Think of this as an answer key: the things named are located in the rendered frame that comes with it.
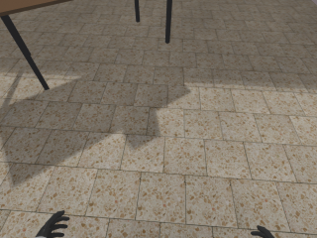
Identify robot left hand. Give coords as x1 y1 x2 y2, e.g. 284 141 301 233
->
36 210 70 238

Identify robot right hand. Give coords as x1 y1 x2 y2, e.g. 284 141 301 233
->
251 225 274 238

